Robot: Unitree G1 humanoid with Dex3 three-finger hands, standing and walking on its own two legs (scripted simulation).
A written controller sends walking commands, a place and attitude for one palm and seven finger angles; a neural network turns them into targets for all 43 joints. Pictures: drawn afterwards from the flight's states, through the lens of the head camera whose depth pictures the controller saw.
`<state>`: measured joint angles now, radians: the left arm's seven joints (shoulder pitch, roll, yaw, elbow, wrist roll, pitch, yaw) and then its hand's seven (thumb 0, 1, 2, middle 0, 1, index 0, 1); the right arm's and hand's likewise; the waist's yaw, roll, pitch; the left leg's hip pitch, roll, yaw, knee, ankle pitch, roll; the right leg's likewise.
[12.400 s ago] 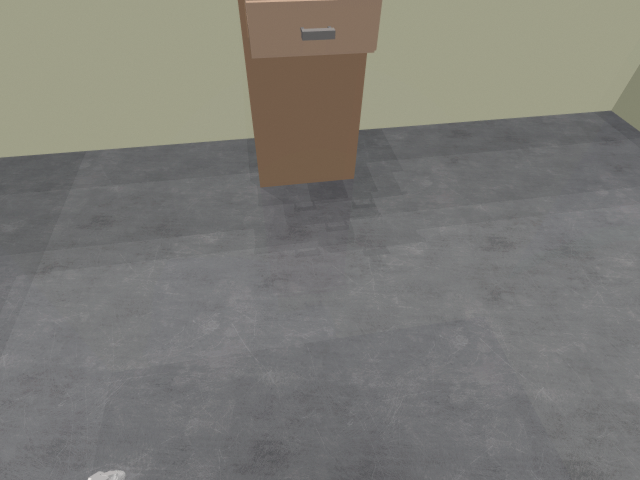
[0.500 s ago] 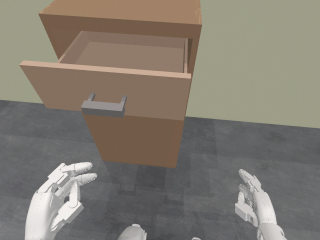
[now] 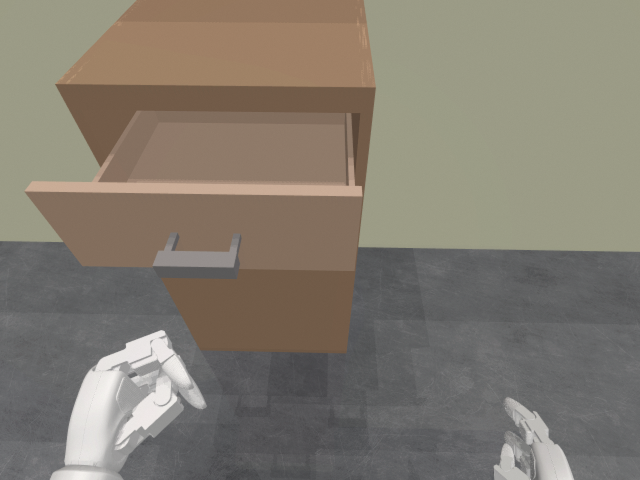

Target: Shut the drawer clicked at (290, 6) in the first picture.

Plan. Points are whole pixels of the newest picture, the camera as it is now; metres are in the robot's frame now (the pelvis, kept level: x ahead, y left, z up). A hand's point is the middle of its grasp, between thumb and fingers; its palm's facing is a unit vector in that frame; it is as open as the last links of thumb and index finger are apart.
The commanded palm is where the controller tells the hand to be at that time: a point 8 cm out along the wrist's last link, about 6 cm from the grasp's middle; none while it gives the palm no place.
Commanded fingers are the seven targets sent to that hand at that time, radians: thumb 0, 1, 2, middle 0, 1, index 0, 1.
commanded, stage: raise the hand and make a fist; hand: left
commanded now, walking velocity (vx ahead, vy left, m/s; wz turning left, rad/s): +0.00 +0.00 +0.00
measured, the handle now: (201, 252) +0.39 +0.19 +0.06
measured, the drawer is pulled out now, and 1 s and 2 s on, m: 0.19 0.19 0.19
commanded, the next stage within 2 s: bring the fist close to the handle in 0.84 s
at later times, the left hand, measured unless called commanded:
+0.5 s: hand (183, 349) +0.20 +0.14 +0.16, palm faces +0.00 -1.00 -0.04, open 3.3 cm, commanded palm +0.17 +0.18 +0.16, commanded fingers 0.00 0.90 0.90 -1.40 -1.60 -1.40 -1.60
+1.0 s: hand (187, 362) +0.20 +0.13 +0.16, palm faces +0.05 -1.00 -0.06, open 3.3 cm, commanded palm +0.17 +0.18 +0.16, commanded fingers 0.00 0.90 0.90 -1.40 -1.60 -1.40 -1.60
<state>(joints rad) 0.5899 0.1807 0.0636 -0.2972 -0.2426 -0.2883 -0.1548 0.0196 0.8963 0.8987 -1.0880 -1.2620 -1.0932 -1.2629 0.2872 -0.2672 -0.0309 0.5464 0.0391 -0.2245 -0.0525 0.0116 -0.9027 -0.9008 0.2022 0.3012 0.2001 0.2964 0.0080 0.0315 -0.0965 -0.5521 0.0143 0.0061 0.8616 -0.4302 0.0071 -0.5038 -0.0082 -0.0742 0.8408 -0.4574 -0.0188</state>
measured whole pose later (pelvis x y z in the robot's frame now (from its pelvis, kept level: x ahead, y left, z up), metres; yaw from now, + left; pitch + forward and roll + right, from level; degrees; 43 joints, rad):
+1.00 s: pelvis +0.00 -0.01 +0.02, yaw +0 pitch +0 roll +0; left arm 0.47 0.18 0.04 -0.45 -0.21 0.01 -0.07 0.02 0.89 0.90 -1.40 -1.60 -1.41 -1.60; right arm 0.26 -0.25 0.05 0.54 0.04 -0.22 -0.03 0.01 -0.90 -0.90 0.20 0.30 0.20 0.30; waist 0.03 0.06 -0.08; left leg -0.33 0.02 0.00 0.68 -0.35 -0.01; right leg -0.29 0.00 -0.08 0.68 -0.39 -0.03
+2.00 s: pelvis -0.01 +0.01 -0.01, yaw -1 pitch +9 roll -1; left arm 0.01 0.15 0.05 0.20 -0.16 -0.30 -0.04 0.02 0.90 0.90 -1.40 -1.60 -1.41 -1.60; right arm 0.24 -0.24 0.02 0.59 0.01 -0.12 -0.01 0.01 -0.90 -0.90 0.21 0.30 0.20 0.30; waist -0.02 0.02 -0.09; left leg -0.63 0.01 0.02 0.90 -0.43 0.01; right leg -0.60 -0.01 -0.06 0.88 -0.45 -0.01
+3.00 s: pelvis -0.03 +0.00 -0.01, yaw +0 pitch +10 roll -1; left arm -0.31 0.21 0.11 0.58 -0.17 -0.37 -0.06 -0.02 0.81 0.96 -1.40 -1.60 -1.41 -1.60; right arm 0.25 -0.24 0.02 0.64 0.03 -0.06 -0.03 0.01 -0.90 -0.90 0.21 0.30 0.20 0.30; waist -0.03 0.03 -0.08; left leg -0.68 0.02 0.00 0.90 -0.40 0.00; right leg -0.63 0.00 -0.08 0.89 -0.43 -0.03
